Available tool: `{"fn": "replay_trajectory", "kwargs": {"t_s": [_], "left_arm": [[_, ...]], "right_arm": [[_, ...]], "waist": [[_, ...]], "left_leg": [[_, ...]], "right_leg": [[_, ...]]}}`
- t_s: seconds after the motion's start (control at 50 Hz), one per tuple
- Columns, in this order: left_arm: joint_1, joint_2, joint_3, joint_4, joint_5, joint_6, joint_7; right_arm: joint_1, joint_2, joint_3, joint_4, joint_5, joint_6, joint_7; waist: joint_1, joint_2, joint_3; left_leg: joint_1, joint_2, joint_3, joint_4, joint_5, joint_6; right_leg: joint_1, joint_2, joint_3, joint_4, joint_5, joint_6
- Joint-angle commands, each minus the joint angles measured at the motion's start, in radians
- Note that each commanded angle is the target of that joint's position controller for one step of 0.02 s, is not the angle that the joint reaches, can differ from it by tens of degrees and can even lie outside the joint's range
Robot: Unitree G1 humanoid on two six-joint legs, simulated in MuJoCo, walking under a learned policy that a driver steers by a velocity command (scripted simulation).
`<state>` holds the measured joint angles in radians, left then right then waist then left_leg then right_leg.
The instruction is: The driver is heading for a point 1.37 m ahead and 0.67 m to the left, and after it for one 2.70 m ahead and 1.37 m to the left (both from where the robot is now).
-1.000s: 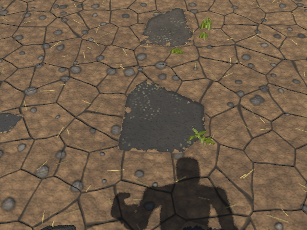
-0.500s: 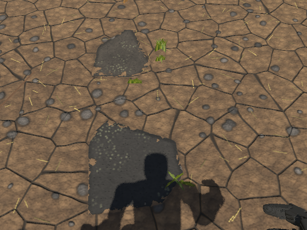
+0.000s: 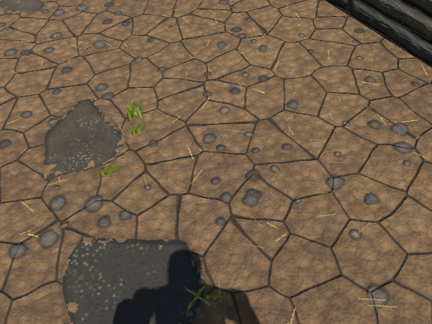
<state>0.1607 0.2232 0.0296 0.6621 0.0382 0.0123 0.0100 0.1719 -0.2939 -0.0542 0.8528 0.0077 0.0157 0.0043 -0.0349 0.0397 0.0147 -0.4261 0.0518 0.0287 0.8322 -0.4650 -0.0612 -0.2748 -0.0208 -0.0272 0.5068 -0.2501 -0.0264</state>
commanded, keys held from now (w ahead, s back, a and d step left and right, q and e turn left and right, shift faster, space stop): q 0.42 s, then w+q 0.50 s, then w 0.08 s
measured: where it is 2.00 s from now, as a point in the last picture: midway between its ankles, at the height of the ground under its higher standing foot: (105, 310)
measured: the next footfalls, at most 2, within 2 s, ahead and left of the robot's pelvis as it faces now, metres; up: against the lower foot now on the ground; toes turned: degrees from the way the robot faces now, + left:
left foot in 0.32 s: +0.01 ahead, +0.13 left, +0.00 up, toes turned +14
right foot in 0.84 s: +0.22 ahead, -0.03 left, +0.00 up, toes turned +33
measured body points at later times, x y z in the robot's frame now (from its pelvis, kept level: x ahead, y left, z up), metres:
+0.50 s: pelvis -0.01 +0.05 +0.00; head +0.02 +0.08 +0.45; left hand +0.07 +0.37 -0.11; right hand +0.19 -0.20 -0.09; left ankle -0.03 +0.12 -0.74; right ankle +0.02 -0.11 -0.65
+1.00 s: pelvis +0.15 +0.06 +0.00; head +0.16 +0.05 +0.45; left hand +0.09 +0.35 -0.09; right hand +0.39 -0.12 -0.11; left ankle +0.04 +0.15 -0.66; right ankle +0.19 -0.05 -0.74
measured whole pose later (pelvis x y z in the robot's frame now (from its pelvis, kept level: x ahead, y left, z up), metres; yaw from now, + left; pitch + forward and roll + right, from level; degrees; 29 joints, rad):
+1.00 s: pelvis +0.15 +0.06 +0.00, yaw +33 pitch +2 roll -1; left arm 0.26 0.26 0.07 0.76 0.00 -0.11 -0.01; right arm 0.30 -0.31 -0.07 0.69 0.03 -0.03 0.00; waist 0.01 0.06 -0.03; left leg -0.50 -0.01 -0.10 1.11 -0.36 0.03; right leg -0.20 0.02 -0.01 0.41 -0.25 -0.02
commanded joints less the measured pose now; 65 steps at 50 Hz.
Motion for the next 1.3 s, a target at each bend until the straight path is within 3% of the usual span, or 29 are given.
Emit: {"fn": "replay_trajectory", "kwargs": {"t_s": [0.02, 0.06, 0.14, 0.22, 0.26, 0.3, 0.32, 0.34, 0.36, 0.38, 0.42, 0.44, 0.5, 0.6, 0.74, 0.78, 0.82, 0.84, 0.86, 0.88, 0.9, 0.92, 0.94, 0.98, 1.08, 1.14, 1.22, 1.26, 1.3], "left_arm": [[-0.032, 0.185, 0.057, -0.045, -0.011, -0.033, 0.019], [-0.028, 0.168, 0.056, -0.037, -0.017, -0.027, 0.032], [-0.036, 0.17, 0.066, -0.023, -0.02, -0.009, 0.048], [-0.044, 0.206, 0.084, -0.007, -0.029, -0.001, 0.042], [-0.062, 0.218, 0.089, 0.001, -0.044, 0.0, 0.041], [-0.053, 0.207, 0.09, 0.023, -0.061, 0.004, 0.04], [-0.005, 0.173, 0.085, 0.039, -0.048, 0.002, 0.035], [-0.044, 0.106, 0.061, -0.014, 0.006, -0.004, 0.027], [-0.153, 0.14, 0.068, -0.042, -0.012, -0.011, 0.033], [-0.163, 0.171, 0.079, -0.037, -0.039, -0.008, 0.035], [-0.123, 0.186, 0.089, -0.002, -0.033, 0.001, 0.049], [-0.089, 0.194, 0.094, 0.005, -0.027, 0.0, 0.049], [-0.091, 0.181, 0.094, 0.004, -0.042, -0.023, 0.028], [-0.148, 0.158, 0.085, -0.005, -0.04, -0.077, 0.01], [-0.184, 0.161, 0.077, -0.023, -0.06, -0.127, -0.022], [-0.156, 0.175, 0.081, -0.021, -0.068, -0.14, -0.026], [-0.073, 0.182, 0.089, 0.001, -0.068, -0.152, -0.024], [0.008, 0.205, 0.099, 0.019, -0.061, -0.154, -0.017], [0.156, 0.257, 0.111, 0.039, -0.042, -0.154, -0.007], [0.238, 0.347, 0.128, 0.067, -0.016, -0.144, -0.015], [0.193, 0.288, 0.117, 0.058, -0.032, -0.142, -0.021], [0.158, 0.22, 0.097, 0.045, -0.045, -0.137, -0.016], [0.134, 0.186, 0.083, 0.039, -0.04, -0.134, -0.015], [0.109, 0.156, 0.067, 0.049, -0.03, -0.128, -0.013], [0.13, 0.186, 0.068, 0.086, -0.042, -0.13, -0.013], [0.158, 0.212, 0.069, 0.11, -0.055, -0.119, -0.011], [0.219, 0.247, 0.073, 0.148, -0.073, -0.102, -0.013], [0.218, 0.264, 0.076, 0.158, -0.075, -0.09, -0.01], [0.218, 0.25, 0.065, 0.16, -0.068, -0.083, -0.003]], "right_arm": [[0.011, -0.133, -0.049, -0.042, 0.009, 0.009, -0.022], [0.008, -0.11, -0.05, -0.055, 0.018, 0.012, -0.028], [-0.038, -0.054, -0.03, -0.1, 0.012, 0.023, -0.018], [-0.025, -0.073, -0.03, -0.134, 0.012, 0.027, 0.005], [0.003, -0.077, -0.034, -0.14, 0.012, 0.029, 0.016], [0.071, -0.085, -0.043, -0.124, 0.007, 0.029, 0.02], [0.092, -0.151, -0.064, -0.126, 0.002, 0.028, 0.009], [0.114, -0.287, -0.094, -0.148, -0.005, 0.023, -0.01], [0.148, -0.262, -0.082, -0.167, -0.043, 0.0, 0.004], [0.105, -0.241, -0.074, -0.174, -0.045, -0.021, 0.01], [0.002, -0.178, -0.059, -0.192, -0.001, -0.029, -0.004], [0.002, -0.16, -0.053, -0.19, 0.016, -0.024, -0.013], [0.055, -0.143, -0.046, -0.196, 0.012, -0.028, -0.026], [0.098, -0.178, -0.057, -0.194, 0.007, -0.048, -0.036], [0.126, -0.193, -0.064, -0.202, 0.018, -0.044, -0.022], [0.124, -0.184, -0.061, -0.207, 0.018, -0.041, -0.019], [0.105, -0.149, -0.051, -0.217, 0.019, -0.038, -0.018], [0.096, -0.107, -0.038, -0.225, 0.016, -0.041, -0.019], [0.089, -0.033, -0.015, -0.242, 0.004, -0.046, -0.017], [0.101, -0.03, -0.011, -0.306, 0.026, -0.059, -0.022], [0.127, -0.122, -0.03, -0.284, 0.037, -0.065, -0.022], [0.099, -0.157, -0.042, -0.269, 0.03, -0.062, -0.017], [0.099, -0.142, -0.041, -0.251, 0.02, -0.061, -0.015], [0.067, -0.107, -0.037, -0.26, 0.016, -0.067, -0.002], [-0.013, -0.044, -0.01, -0.292, 0.004, -0.073, 0.012], [-0.109, -0.011, 0.009, -0.314, 0.003, -0.086, 0.027], [-0.183, -0.038, 0.002, -0.345, 0.017, -0.092, 0.043], [-0.135, -0.076, -0.016, -0.34, 0.013, -0.093, 0.044], [0.123, -0.147, -0.059, -0.267, 0.008, -0.085, 0.029]], "waist": [[0.021, -0.197, -0.048], [0.028, -0.175, -0.063], [0.055, -0.171, -0.082], [0.056, -0.187, -0.101], [0.032, -0.19, -0.101], [-0.004, -0.165, -0.107], [0.011, -0.02, -0.108], [0.027, 0.297, -0.1], [-0.059, 0.193, -0.168], [-0.037, 0.102, -0.133], [0.015, 0.036, -0.085], [0.032, 0.045, -0.099], [0.015, 0.082, -0.074], [-0.011, 0.094, -0.028], [-0.033, 0.108, -0.006], [-0.014, 0.115, -0.013], [0.043, 0.105, -0.029], [0.084, 0.086, -0.062], [0.138, -0.047, -0.156], [0.113, -0.306, -0.166], [0.098, -0.259, -0.082], [0.103, -0.214, -0.006], [0.094, -0.167, 0.008], [0.073, -0.153, 0.036], [0.07, -0.129, 0.043], [0.102, -0.126, 0.051], [0.106, -0.137, 0.066], [0.055, -0.153, 0.027], [-0.087, -0.135, -0.138]], "left_leg": [[-0.096, -0.018, -0.066, 0.245, -0.007, -0.022], [-0.154, -0.016, -0.067, 0.265, 0.01, -0.03], [-0.119, 0.009, -0.022, 0.103, 0.027, -0.037], [-0.023, -0.004, 0.034, -0.026, 0.032, 0.0], [0.036, -0.015, 0.057, -0.13, 0.085, 0.035], [0.183, -0.055, 0.074, -0.34, 0.273, 0.089], [0.31, 0.011, -0.067, -0.421, 0.528, 0.138], [0.469, 0.286, -0.451, -0.426, 0.965, 0.298], [0.425, 0.361, -0.553, -0.472, 0.92, 0.443], [0.408, 0.313, -0.473, -0.482, 0.827, 0.419], [0.366, 0.22, -0.368, -0.477, 0.686, 0.316], [0.343, 0.186, -0.35, -0.507, 0.531, 0.299], [0.354, 0.152, -0.411, -0.622, 0.014, 0.292], [0.361, 0.135, -0.416, -0.645, 0.055, 0.283], [0.247, 0.11, -0.478, -0.591, 0.031, 0.293], [0.229, 0.104, -0.518, -0.565, 0.029, 0.284], [0.169, 0.058, -0.516, -0.493, 0.033, 0.249], [0.084, 0.02, -0.482, -0.401, 0.029, 0.213], [-0.055, -0.063, -0.36, -0.125, -0.048, 0.157], [-0.334, -0.155, -0.221, 0.142, -0.174, 0.123], [-0.437, -0.064, -0.218, 0.289, -0.113, 0.108], [-0.467, -0.035, -0.207, 0.344, -0.021, 0.1], [-0.44, -0.02, -0.193, 0.358, 0.058, 0.091], [-0.396, 0.011, -0.189, 0.325, 0.154, 0.085], [-0.353, 0.022, -0.112, 0.12, 0.303, 0.047], [-0.255, 0.022, -0.042, -0.086, 0.423, 0.049], [-0.172, -0.005, -0.017, -0.23, 0.405, 0.09], [-0.065, -0.042, 0.007, -0.279, 0.355, 0.131], [0.333, -0.077, 0.032, -0.312, 0.396, 0.189]], "right_leg": [[0.08, -0.257, 0.151, -0.181, 0.443, -0.191], [0.153, -0.272, 0.128, -0.167, 0.47, -0.2], [0.194, -0.29, 0.092, -0.152, 0.427, -0.207], [0.185, -0.323, 0.08, -0.128, 0.468, -0.215], [0.173, -0.328, 0.063, -0.092, 0.456, -0.188], [0.108, -0.284, -0.005, 0.009, 0.333, -0.103], [-0.019, -0.21, -0.093, 0.175, 0.142, -0.014], [-0.347, -0.046, -0.151, 0.494, -0.384, 0.1], [-0.414, 0.018, 0.037, 0.67, -0.486, 0.1], [-0.441, -0.001, 0.081, 0.732, -0.414, 0.086], [-0.456, -0.028, 0.104, 0.689, -0.246, 0.079], [-0.424, -0.031, 0.103, 0.663, -0.175, 0.08], [-0.449, -0.019, 0.098, 0.552, -0.023, 0.074], [-0.409, 0.001, 0.112, 0.247, 0.076, 0.094], [-0.222, 0.041, 0.101, 0.03, 0.048, 0.08], [-0.134, 0.048, 0.1, -0.017, 0.046, 0.062], [0.034, 0.044, 0.083, -0.11, 0.095, 0.035], [0.186, -0.012, 0.118, -0.12, 0.09, 0.009], [0.401, -0.185, 0.297, -0.144, -0.028, -0.054], [0.506, -0.373, 0.711, -0.263, -0.356, -0.19], [0.449, -0.404, 0.758, -0.287, -0.486, -0.216], [0.4, -0.352, 0.628, -0.283, -0.416, -0.185], [0.354, -0.296, 0.517, -0.288, -0.294, -0.157], [0.262, -0.241, 0.371, -0.314, -0.087, -0.141], [0.202, -0.201, 0.179, -0.362, 0.195, -0.17], [0.174, -0.179, 0.095, -0.36, 0.266, -0.153], [0.243, -0.235, 0.091, -0.34, 0.33, -0.138], [0.298, -0.245, 0.07, -0.25, 0.578, -0.117], [0.198, -0.178, -0.01, 0.079, 0.777, -0.067]]}}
